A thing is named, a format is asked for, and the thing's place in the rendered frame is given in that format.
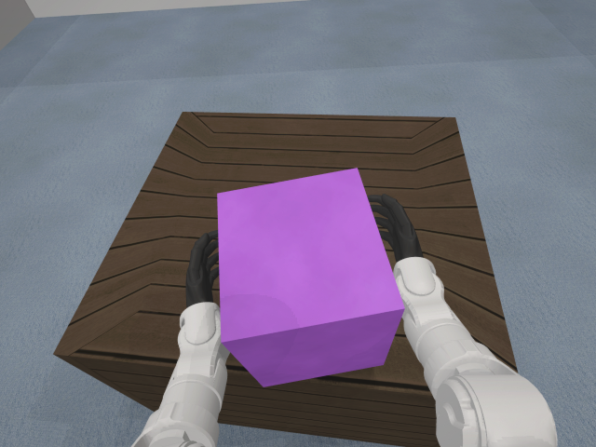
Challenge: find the right robot forearm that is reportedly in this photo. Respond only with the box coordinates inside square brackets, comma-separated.
[393, 257, 557, 445]

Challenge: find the pedestal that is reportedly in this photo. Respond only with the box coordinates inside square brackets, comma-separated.
[53, 112, 518, 447]

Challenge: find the robot left hand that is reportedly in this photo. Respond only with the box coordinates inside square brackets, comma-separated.
[185, 230, 219, 308]

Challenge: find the right robot upper arm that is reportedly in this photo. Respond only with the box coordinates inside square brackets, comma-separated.
[436, 374, 557, 447]

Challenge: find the carton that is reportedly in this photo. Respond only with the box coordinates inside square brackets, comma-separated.
[217, 168, 405, 387]

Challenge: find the left robot forearm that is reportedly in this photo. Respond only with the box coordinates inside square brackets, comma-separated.
[131, 302, 230, 447]

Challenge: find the robot right hand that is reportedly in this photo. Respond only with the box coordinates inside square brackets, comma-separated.
[367, 194, 424, 262]

